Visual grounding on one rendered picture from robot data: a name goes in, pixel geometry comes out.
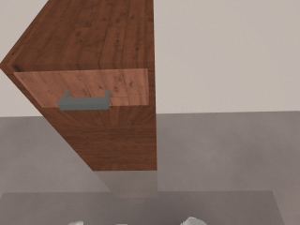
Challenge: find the cabinet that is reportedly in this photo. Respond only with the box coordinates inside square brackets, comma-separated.
[0, 0, 158, 172]

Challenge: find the drawer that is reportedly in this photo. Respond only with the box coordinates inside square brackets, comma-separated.
[13, 68, 149, 108]

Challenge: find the handle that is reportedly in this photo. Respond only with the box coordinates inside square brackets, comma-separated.
[57, 89, 110, 111]

